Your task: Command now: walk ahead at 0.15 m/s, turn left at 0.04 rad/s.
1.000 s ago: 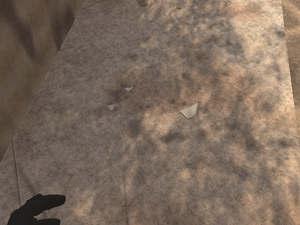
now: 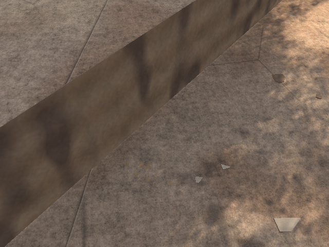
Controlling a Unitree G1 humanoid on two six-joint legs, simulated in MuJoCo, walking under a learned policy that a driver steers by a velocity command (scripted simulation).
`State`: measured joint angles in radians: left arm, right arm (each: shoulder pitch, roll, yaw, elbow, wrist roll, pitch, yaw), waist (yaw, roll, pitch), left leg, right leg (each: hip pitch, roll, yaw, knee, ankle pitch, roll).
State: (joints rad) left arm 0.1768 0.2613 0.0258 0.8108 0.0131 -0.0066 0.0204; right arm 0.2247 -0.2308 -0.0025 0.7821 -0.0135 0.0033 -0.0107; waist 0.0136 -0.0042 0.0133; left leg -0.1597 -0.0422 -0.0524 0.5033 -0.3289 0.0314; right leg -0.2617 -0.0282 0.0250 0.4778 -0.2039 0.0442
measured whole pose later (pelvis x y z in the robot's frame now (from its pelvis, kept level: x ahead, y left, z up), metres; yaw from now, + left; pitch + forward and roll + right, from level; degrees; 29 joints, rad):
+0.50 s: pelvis +0.22 -0.10 +0.00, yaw +0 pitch +2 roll +0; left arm 0.46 0.24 0.01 0.87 0.01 -0.10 -0.03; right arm 0.22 -0.28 -0.03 0.71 0.02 -0.08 0.02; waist 0.05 0.04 -0.04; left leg -0.71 0.11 -0.03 1.15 -0.12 0.04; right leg -0.08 0.05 -0.06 0.36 -0.31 -0.06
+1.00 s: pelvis +0.51 -0.09 +0.00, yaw -19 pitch +1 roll +2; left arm 0.20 0.35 0.08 0.66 -0.01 0.04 0.02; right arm 0.12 -0.30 -0.06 0.75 -0.02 -0.06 -0.02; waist -0.01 -0.01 0.11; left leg -0.29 0.05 0.21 0.40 -0.12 0.02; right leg -0.62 -0.10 -0.03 0.98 -0.31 0.06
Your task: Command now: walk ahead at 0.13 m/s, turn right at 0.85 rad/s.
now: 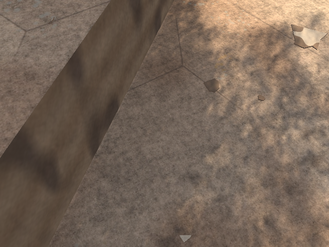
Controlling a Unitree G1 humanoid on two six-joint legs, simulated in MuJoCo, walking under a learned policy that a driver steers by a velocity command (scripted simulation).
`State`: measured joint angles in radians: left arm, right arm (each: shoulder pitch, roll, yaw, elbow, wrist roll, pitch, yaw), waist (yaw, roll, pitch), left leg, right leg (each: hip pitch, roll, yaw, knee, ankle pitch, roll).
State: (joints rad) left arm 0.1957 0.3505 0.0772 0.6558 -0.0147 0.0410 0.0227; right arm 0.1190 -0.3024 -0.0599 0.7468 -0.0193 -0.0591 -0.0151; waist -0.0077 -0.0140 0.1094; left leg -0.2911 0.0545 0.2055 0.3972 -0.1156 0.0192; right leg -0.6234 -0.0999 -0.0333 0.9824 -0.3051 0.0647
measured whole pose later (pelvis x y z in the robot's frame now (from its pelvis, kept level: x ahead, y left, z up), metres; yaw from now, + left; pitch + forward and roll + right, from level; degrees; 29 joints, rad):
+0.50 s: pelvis +0.11 -0.02 +0.00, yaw -27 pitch +3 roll +3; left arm 0.20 0.34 0.09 0.52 -0.01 0.05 0.04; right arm -0.01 -0.31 -0.08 0.77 0.01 -0.01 0.00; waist 0.02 0.00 0.06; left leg -0.48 -0.07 -0.16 0.75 -0.31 -0.07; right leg -0.37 0.12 0.23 0.50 -0.16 -0.05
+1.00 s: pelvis +0.16 -0.03 +0.01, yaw -45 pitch +2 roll +0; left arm 0.23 0.28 0.03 0.59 -0.02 0.00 0.01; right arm 0.27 -0.30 -0.06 0.83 0.03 -0.01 0.00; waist -0.06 0.01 -0.01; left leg -0.18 0.05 0.03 0.39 -0.25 0.02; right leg -0.26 -0.01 -0.02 0.59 -0.38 -0.01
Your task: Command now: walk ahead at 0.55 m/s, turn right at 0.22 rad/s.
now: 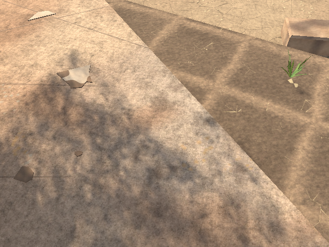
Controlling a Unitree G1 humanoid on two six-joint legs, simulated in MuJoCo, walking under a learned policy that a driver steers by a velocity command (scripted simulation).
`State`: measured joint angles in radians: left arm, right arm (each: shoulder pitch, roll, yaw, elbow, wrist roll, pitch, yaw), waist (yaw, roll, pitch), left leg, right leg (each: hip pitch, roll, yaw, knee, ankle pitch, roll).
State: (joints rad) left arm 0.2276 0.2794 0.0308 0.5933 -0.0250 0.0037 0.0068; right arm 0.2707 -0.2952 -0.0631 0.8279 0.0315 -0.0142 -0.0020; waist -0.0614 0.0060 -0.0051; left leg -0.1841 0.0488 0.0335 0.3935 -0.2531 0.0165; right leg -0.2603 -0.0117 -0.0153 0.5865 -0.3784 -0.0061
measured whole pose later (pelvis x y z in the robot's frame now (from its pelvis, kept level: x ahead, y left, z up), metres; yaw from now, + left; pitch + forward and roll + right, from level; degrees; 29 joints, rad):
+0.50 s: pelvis +0.29 +0.01 -0.05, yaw +13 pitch +2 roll +1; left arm 0.49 0.27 0.03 0.82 0.03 -0.06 0.04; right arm 0.07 -0.31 -0.05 0.65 0.05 -0.06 0.08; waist 0.01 0.01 0.05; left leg -0.58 -0.12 0.11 0.68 -0.18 0.17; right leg 0.18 -0.04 -0.16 0.75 -0.42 0.04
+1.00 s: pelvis +0.71 +0.10 -0.03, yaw +41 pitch +1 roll -3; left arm 0.13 0.28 0.04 0.57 0.00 -0.13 0.00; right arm 0.35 -0.31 -0.05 0.73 0.04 -0.03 0.00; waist -0.04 0.03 0.05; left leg -0.32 -0.06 -0.13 1.31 -0.41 0.06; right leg -0.40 0.01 0.03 0.59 -0.20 0.05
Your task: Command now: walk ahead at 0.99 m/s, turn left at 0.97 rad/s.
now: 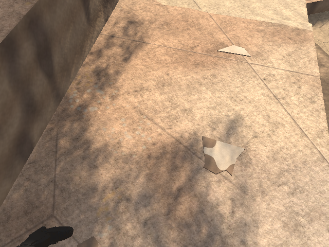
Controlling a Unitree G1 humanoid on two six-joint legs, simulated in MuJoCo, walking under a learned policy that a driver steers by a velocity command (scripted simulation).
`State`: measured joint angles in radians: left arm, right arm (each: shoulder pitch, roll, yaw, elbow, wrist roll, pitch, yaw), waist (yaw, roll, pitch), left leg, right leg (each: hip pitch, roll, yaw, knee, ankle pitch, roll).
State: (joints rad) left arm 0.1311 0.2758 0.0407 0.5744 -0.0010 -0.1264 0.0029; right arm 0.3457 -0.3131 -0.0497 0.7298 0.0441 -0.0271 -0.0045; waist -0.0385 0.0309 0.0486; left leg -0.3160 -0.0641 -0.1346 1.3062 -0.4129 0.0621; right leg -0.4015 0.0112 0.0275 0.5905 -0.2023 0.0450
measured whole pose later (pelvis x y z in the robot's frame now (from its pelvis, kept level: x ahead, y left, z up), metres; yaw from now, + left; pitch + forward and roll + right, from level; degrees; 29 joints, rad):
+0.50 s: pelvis +0.41 +0.09 +0.00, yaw +14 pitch -1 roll +0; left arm 0.35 0.28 0.02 0.81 -0.06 -0.11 0.00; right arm 0.23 -0.27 -0.04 0.69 -0.02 -0.08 0.04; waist 0.01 -0.03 0.06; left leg -0.36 -0.05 0.09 0.61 -0.24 0.10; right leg -0.32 -0.08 0.09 1.29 -0.33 -0.05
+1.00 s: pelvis +0.79 +0.16 +0.00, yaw -9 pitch +0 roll +0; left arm 0.27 0.32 0.06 0.64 0.01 -0.04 -0.03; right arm 0.05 -0.28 -0.01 0.62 -0.03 -0.07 -0.02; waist 0.05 -0.03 0.10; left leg -0.59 0.00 -0.20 1.29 -0.43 -0.05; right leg -0.42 0.21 0.07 0.50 -0.06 -0.15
